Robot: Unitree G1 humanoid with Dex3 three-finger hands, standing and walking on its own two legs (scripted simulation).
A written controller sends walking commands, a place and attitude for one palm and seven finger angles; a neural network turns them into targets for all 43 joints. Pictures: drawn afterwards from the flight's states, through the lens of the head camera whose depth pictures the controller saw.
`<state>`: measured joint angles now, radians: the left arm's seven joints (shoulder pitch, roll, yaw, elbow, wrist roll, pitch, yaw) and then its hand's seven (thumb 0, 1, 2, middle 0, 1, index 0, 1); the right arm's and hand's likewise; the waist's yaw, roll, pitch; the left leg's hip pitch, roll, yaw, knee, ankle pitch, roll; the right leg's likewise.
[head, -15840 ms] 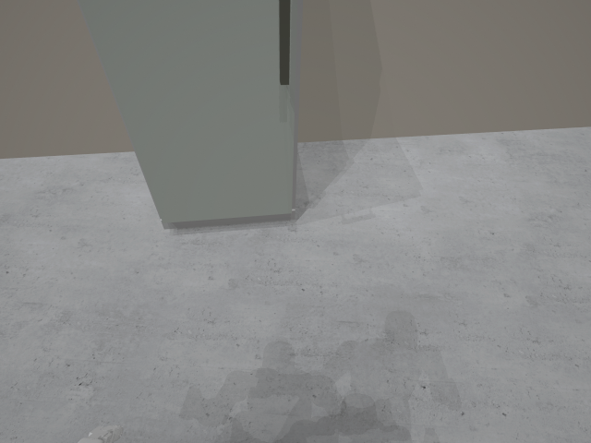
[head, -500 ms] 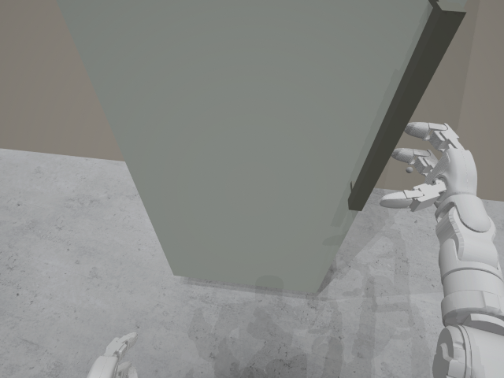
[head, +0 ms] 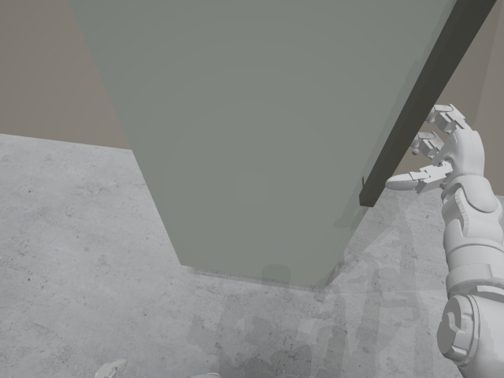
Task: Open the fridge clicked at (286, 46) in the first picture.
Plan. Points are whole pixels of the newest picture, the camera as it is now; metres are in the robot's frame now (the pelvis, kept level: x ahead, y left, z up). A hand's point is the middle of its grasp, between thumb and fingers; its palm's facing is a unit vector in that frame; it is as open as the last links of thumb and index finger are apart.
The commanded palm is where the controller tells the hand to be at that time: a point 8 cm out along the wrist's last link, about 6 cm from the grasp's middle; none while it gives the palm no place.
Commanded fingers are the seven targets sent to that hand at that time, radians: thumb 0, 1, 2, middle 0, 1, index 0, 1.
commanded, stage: slide the fingers in behind the handle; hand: right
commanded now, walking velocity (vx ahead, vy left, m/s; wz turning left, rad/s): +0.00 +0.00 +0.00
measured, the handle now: (402, 120) +0.49 -0.17 +0.16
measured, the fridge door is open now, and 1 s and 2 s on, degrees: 0 0 0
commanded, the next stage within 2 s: grip the handle and tug to test in 1.76 s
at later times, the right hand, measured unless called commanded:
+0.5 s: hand (412, 159) +0.44 -0.18 +0.13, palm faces +0.02 +1.00 +0.00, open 13.9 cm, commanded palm +0.41 -0.23 +0.13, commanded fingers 0.00 0.50 -0.30 0.30 1.20 0.30 1.20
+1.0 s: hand (388, 153) +0.44 -0.15 +0.13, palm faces +0.02 +1.00 -0.01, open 13.9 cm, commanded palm +0.41 -0.20 +0.13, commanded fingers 0.00 0.50 -0.30 0.30 1.20 0.30 1.20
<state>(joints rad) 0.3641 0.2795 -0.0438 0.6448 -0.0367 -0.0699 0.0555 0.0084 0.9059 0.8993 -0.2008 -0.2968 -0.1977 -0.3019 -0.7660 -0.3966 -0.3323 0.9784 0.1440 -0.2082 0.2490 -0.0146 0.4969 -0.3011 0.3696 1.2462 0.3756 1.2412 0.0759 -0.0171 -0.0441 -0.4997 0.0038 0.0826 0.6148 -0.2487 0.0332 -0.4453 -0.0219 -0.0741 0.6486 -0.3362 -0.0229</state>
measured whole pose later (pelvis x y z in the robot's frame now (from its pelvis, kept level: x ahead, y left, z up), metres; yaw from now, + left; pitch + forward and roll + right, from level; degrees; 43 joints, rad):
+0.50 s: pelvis +0.00 +0.00 +0.00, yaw +0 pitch +7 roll +0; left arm 0.33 0.27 -0.04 0.63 -0.04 -0.08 0.05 0.01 0.91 0.90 -0.20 -0.30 -0.20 -0.30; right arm -0.67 -0.33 -0.28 0.83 0.16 -0.17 0.20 -0.01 0.50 -0.30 0.30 1.20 0.31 1.20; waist 0.05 -0.03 -0.05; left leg -0.47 0.01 0.08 0.60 -0.25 0.03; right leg -0.42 -0.02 -0.07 0.64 -0.34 -0.03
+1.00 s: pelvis +0.01 +0.00 +0.00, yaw +0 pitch +6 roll +0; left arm 0.32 0.26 -0.04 0.64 -0.03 -0.08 0.04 0.01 0.91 0.90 -0.20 -0.30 -0.20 -0.30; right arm -0.66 -0.25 -0.23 0.79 0.14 -0.16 0.11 -0.01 0.50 -0.30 0.30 1.20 0.30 1.20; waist 0.05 -0.03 -0.05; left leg -0.44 0.01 0.08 0.59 -0.25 0.03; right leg -0.38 -0.02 -0.08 0.61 -0.33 -0.02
